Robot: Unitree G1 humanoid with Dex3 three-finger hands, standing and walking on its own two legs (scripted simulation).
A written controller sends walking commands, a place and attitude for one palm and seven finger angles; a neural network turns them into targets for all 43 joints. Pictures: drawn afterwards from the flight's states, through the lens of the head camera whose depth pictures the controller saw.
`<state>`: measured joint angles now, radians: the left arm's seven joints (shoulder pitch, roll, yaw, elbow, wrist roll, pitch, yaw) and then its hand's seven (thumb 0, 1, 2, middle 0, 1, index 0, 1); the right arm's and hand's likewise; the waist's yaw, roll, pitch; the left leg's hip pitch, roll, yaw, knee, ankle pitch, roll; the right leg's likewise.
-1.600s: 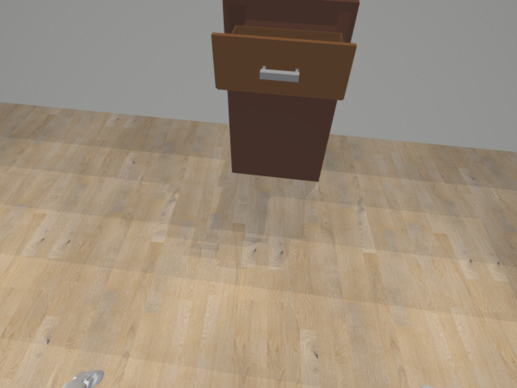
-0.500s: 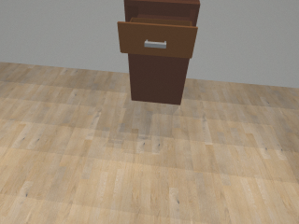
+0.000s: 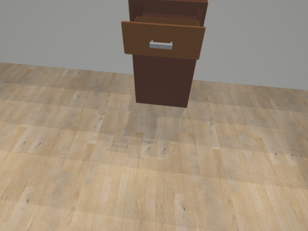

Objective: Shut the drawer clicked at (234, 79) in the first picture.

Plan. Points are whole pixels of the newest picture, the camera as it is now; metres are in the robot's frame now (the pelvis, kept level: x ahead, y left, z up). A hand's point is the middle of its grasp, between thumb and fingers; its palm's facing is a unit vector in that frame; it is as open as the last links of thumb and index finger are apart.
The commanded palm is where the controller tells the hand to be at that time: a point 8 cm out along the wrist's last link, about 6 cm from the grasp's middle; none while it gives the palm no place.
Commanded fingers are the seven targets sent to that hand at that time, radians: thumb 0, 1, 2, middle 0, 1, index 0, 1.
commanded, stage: walk to a spot facing it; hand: left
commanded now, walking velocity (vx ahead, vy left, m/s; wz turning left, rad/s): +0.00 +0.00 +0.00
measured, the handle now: (161, 43) +1.03 +0.02 +0.00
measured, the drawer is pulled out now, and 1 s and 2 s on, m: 0.29 0.29 0.29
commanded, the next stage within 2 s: turn to face it in 1.06 s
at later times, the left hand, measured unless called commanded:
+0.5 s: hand out of the picture +0.11 +0.14 -0.18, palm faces -0.07 -0.97 -0.23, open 7.3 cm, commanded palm none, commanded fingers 0.00 0.90 0.90 -0.20 -0.30 -0.20 -0.30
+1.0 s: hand (122, 208) +0.24 +0.12 -0.20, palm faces -0.13 -0.98 -0.14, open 7.3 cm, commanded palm none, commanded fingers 0.00 0.90 0.90 -0.20 -0.30 -0.20 -0.30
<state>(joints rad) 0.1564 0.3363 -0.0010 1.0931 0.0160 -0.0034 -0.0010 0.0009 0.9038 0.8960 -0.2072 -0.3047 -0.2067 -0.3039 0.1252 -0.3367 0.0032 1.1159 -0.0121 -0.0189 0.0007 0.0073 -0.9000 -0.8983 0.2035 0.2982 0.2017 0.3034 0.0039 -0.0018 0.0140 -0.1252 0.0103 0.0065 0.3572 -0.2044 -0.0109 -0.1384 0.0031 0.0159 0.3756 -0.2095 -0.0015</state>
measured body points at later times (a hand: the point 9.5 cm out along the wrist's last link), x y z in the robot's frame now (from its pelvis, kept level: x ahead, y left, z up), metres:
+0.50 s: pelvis +0.08 -0.05 -0.02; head +0.09 -0.07 +0.43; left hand +0.11 +0.19 -0.17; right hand +0.01 -0.29 -0.19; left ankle +0.01 +0.10 -0.69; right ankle +0.07 -0.12 -0.75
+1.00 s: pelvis +0.31 -0.04 -0.03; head +0.32 -0.03 +0.42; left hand +0.25 +0.18 -0.19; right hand +0.38 -0.28 -0.16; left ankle +0.42 +0.01 -0.75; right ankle +0.09 -0.12 -0.70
